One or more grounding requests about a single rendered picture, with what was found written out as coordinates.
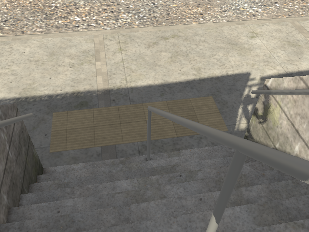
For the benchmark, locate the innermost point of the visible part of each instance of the stairs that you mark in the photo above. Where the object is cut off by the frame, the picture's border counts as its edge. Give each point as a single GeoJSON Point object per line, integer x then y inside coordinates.
{"type": "Point", "coordinates": [172, 192]}

